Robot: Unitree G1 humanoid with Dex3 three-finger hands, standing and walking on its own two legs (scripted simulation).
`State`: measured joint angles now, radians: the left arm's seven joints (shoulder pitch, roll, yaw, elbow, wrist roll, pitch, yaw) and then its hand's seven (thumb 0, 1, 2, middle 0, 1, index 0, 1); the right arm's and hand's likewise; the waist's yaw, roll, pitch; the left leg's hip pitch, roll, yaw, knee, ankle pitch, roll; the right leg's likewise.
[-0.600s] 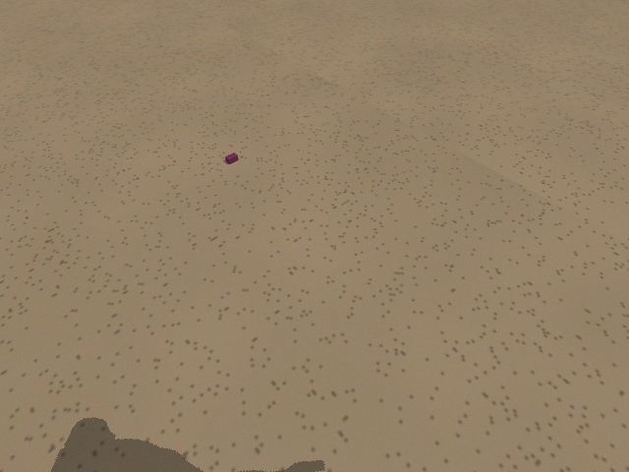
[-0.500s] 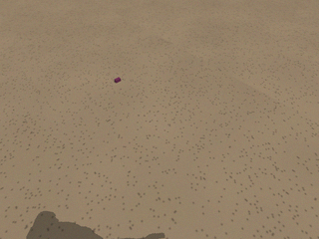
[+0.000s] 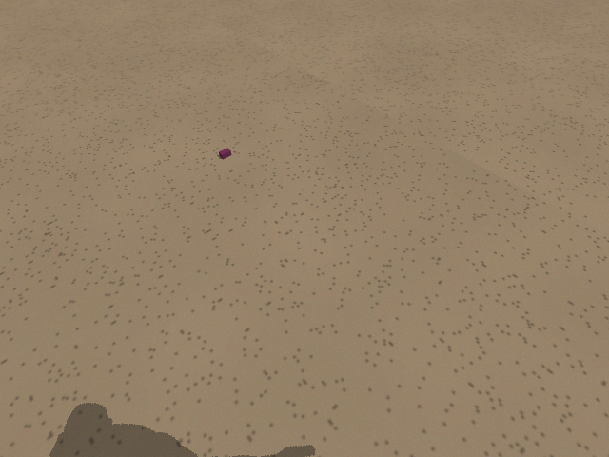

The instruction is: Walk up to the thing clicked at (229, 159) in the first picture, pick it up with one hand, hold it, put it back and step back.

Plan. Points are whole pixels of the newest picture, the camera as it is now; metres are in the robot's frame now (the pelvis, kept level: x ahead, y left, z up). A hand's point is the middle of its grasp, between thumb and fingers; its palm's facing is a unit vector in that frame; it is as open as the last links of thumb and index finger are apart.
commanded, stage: stand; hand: left
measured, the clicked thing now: (225, 153) +1.66 +0.48 -0.77
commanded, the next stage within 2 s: walk up in 0.52 s
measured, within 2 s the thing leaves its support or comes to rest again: neither
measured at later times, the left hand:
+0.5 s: hand out of the picture +0.08 +0.25 -0.16, palm faces -0.02 -0.94 -0.34, open 7.3 cm
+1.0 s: hand out of the picture +0.15 +0.38 -0.18, palm faces +0.21 -0.93 -0.30, open 7.4 cm
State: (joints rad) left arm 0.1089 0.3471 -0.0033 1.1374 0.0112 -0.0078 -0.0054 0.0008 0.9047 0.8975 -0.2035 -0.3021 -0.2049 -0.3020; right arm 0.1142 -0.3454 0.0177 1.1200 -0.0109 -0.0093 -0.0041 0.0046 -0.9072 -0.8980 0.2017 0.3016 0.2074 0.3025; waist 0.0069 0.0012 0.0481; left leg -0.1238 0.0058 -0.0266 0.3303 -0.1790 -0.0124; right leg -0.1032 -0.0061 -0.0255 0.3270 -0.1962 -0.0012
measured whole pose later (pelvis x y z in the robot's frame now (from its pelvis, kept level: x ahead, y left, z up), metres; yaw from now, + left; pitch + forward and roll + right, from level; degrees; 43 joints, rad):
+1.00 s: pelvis +0.14 +0.08 -0.02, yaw +15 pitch -3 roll +2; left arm 0.18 0.49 0.08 0.95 0.03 0.00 -0.10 0.01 0.91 0.90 -0.20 -0.30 -0.20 -0.30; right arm 0.32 -0.41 -0.07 0.90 -0.01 -0.08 0.05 0.00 -0.91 -0.90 0.20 0.30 0.21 0.30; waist 0.00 -0.14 0.04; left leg -0.27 0.01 0.09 0.59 -0.29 0.02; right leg -0.44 -0.10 -0.01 1.09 -0.38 -0.02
